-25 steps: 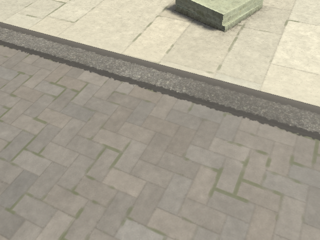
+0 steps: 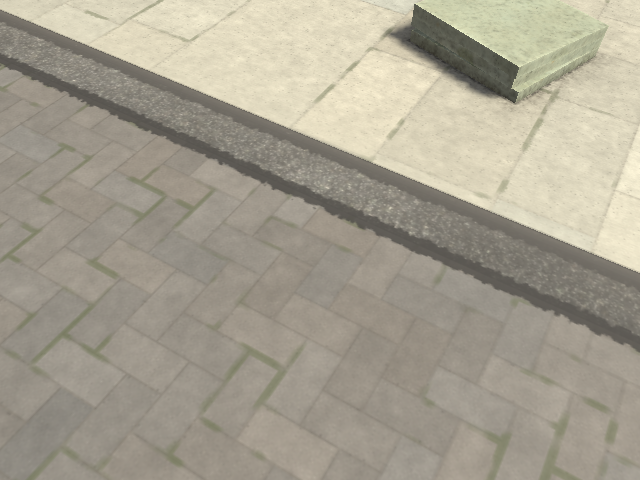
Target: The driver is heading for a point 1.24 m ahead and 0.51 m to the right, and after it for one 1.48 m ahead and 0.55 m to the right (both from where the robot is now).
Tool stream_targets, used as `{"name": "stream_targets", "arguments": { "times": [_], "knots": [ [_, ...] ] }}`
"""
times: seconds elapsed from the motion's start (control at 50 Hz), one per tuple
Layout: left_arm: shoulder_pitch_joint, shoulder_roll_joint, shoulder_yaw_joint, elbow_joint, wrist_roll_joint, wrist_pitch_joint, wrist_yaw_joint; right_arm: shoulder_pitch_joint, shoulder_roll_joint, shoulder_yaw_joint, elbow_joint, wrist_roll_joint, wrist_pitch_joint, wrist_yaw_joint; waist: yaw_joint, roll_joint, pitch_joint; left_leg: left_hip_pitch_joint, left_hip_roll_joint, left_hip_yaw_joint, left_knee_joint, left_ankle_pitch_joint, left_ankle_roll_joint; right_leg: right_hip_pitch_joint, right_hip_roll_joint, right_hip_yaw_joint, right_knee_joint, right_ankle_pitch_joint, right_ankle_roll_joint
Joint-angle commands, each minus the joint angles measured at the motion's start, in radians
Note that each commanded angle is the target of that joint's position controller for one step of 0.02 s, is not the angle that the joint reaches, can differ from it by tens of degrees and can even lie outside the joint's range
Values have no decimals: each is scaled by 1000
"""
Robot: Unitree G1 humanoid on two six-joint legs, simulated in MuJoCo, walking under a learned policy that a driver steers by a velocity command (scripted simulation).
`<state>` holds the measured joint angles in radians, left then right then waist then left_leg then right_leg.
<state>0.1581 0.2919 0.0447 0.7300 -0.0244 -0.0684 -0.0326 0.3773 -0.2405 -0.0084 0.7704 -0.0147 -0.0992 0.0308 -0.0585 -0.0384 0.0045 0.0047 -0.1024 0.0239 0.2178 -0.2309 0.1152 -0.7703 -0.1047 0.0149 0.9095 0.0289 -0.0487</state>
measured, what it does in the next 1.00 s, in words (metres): walks ahead, turning right: right foot, then left foot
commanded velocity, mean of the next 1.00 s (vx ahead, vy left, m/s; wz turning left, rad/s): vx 0.48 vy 0.00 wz -0.49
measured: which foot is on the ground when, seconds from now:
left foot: down 0.00-0.24, up 0.26-0.66, down 0.68-1.00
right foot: up 0.00-0.22, down 0.24-0.68, up 0.70-1.00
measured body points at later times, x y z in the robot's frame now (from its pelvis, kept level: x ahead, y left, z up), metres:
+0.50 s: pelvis +0.31 +0.00 +0.00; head +0.34 -0.01 +0.45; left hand +0.45 +0.25 -0.12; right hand +0.45 -0.30 -0.07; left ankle +0.48 +0.16 -0.67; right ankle +0.30 -0.07 -0.75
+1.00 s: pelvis +0.59 -0.01 +0.00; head +0.62 -0.02 +0.45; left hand +0.90 +0.10 -0.09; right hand +0.47 -0.28 -0.11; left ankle +0.61 +0.11 -0.75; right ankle +0.61 -0.20 -0.68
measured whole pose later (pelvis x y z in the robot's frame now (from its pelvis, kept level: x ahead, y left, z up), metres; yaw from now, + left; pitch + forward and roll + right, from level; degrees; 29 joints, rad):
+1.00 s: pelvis +0.59 -0.01 +0.00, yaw -34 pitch +1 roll +1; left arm 0.15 0.31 0.07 0.62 -0.01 -0.01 -0.02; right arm 0.32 -0.28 -0.06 0.77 -0.01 -0.07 -0.02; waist -0.07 -0.04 0.05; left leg -0.09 -0.01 0.13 0.32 -0.25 0.02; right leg -0.68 -0.07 0.04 0.90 -0.13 0.03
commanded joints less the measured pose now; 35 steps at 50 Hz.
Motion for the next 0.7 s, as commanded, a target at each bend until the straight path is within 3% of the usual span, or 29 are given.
{"name": "stream_targets", "arguments": {
  "times": [0.02, 0.08, 0.16, 0.2, 0.22, 0.24, 0.26, 0.28, 0.3, 0.32, 0.34, 0.36, 0.38, 0.4, 0.44, 0.48, 0.5, 0.52, 0.56, 0.62, 0.66, 0.68, 0.7],
  "knots": [
    [-102, 33, 6, -80, -7, -12, -14, -11, -151, -35, -28, 2, -27, -22, -9, 89, 75, -117, 230, -5, -131, 526, -39, 88, 41, -29, -159, 146, -23],
    [-175, 22, -3, -113, -8, -27, -35, 44, -157, -35, 7, 8, -21, -36, -35, 67, 96, 23, 261, 28, -133, 634, -77, 64, 78, -62, -308, 151, -39],
    [-188, 48, 3, -141, -11, -29, -54, 68, -216, -53, 21, -6, 28, -73, -12, 110, 22, 257, 286, 71, 55, 1175, -110, 112, 173, -154, -395, 43, -51],
    [-86, 94, 21, -120, -16, -16, -49, 49, -237, -62, 10, -19, 58, -101, 53, 159, -41, 311, 302, 59, 228, 1339, -123, 202, 204, -164, -416, -25, -60],
    [60, 146, 43, -81, -16, -13, -38, 10, -241, -65, -5, -29, 68, -108, 127, 171, -108, 252, 298, 62, 397, 1351, -123, 374, 209, -137, -413, -22, -83],
    [253, 179, 58, -39, -2, -11, -20, -81, -260, -65, -44, -32, 64, -105, 248, 121, -197, 33, 260, 66, 676, 1142, -124, 695, 137, -10, -451, 32, -134],
    [338, 235, 69, -8, 6, -2, -5, -2, -116, -30, -84, -56, 42, -83, 184, -166, -290, -461, 80, 3, 1073, -30, -179, 1146, -90, 327, -324, 23, -284],
    [281, 215, 64, -38, 28, -9, 11, 49, -96, -13, -99, 11, 0, -52, 143, -141, -391, -703, -2, -167, 1344, -334, -190, 1230, -243, 809, -506, -369, -428],
    [233, 153, 57, -62, 17, -10, 25, -95, -179, -29, -126, 48, -39, -26, 186, -34, -221, -787, 71, -233, 1292, -217, -133, 1084, -187, 725, -629, -472, -356],
    [166, 133, 46, -75, 24, -11, 30, -155, -187, -27, -156, 55, -59, -14, 143, 52, -93, -801, 105, -199, 1223, -150, -109, 930, -161, 615, -665, -408, -327],
    [123, 106, 38, -86, 24, -17, 25, -164, -174, -25, -149, 35, -65, -12, 96, 134, -11, -777, 129, -172, 1146, -120, -102, 796, -114, 541, -699, -299, -310],
    [96, 100, 33, -97, 32, -20, 26, -139, -176, -28, -155, 15, -59, -14, 58, 138, -5, -715, 150, -171, 1102, -90, -110, 702, -78, 491, -722, -228, -309],
    [74, 99, 34, -107, 31, -19, 29, -108, -177, -30, -152, 10, -45, -16, 31, 111, 7, -677, 174, -163, 1064, -86, -124, 633, -48, 446, -743, -189, -308],
    [68, 103, 35, -106, 19, -17, 29, -93, -175, -31, -154, 4, -32, -20, 20, 85, 15, -672, 192, -143, 1015, -76, -143, 588, -28, 408, -753, -145, -306],
    [65, 127, 40, -109, 15, -13, 32, -125, -161, -23, -173, -5, -19, -26, 21, 62, 32, -615, 204, -92, 851, -21, -190, 454, 18, 300, -742, -12, -281],
    [75, 159, 52, -103, 17, -7, 36, -214, -112, -6, -194, -15, -15, -32, 57, 33, 39, -483, 179, -52, 616, 151, -216, 326, 92, 194, -714, -4, -227],
    [114, 169, 58, -92, 11, -3, 37, -269, -97, 0, -203, -14, -16, -32, 99, 11, 24, -435, 153, -42, 526, 245, -222, 321, 103, 186, -699, -43, -204],
    [157, 174, 61, -78, 8, 1, 37, -303, -101, -3, -211, -2, -16, -32, 128, -7, 3, -403, 130, -46, 468, 314, -228, 341, 91, 211, -689, -90, -190],
    [188, 176, 63, -64, -4, 11, 40, -330, -133, -15, -220, 22, -17, -32, 137, -46, -14, -401, 116, -90, 382, 318, -228, 424, 62, 277, -642, -179, -167],
    [184, 154, 62, -69, -5, 26, 46, -315, -187, -45, -219, 30, -22, -25, 112, -83, -36, -384, 122, -136, 298, 228, -187, 557, 8, 390, -524, -254, -128],
    [188, 106, 50, -76, 6, 32, 45, -192, -216, -72, -193, 23, -26, -30, 44, -93, -77, -222, 141, -124, 251, 151, -129, 546, 40, 385, -388, -263, -82],
    [205, 28, 24, -90, 18, 29, 39, -67, -261, -88, -191, 1, -30, -36, -10, 20, -196, -3, 306, -276, 244, 49, -61, 456, 104, 299, -119, -374, -44],
    [340, -30, 3, -121, 2, 19, 35, 10, -352, -111, -163, -16, -11, -35, 41, 359, -315, 296, 533, -726, 147, -156, 98, 129, 221, 142, 213, -657, 21]
  ]
}}
Velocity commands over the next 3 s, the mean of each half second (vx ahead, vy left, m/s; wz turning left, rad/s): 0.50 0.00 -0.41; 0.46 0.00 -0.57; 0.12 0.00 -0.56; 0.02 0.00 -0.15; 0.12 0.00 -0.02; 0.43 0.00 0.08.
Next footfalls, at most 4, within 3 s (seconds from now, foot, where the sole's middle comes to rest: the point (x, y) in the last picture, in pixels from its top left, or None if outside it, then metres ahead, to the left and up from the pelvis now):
0.24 right None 0.34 -0.08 -0.78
0.68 left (258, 424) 0.64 0.09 -0.78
1.16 right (399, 391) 0.71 -0.23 -0.78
1.58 left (321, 334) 0.87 -0.06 -0.78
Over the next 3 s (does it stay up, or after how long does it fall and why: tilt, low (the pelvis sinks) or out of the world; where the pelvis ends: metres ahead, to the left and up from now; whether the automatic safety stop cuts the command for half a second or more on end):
stays up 0.86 -0.35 -0.02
